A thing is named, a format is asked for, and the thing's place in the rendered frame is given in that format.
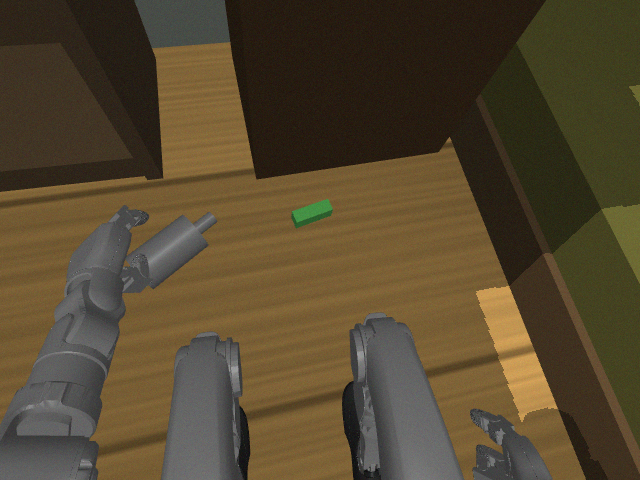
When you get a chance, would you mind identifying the bed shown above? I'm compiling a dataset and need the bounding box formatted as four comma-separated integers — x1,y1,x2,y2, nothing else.
450,0,640,480

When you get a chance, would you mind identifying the bookshelf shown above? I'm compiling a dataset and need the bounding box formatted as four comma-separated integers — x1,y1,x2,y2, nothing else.
0,0,163,192

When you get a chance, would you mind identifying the left robot hand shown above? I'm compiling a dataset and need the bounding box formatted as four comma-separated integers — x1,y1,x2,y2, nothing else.
66,205,153,293

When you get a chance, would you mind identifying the right robot foot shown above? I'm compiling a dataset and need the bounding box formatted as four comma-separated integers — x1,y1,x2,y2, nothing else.
342,381,381,480

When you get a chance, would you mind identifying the right robot hand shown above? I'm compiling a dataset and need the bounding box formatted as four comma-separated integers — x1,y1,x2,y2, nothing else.
470,409,553,480

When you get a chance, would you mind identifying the left robot arm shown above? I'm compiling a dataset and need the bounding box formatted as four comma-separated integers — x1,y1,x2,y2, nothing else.
0,268,126,480

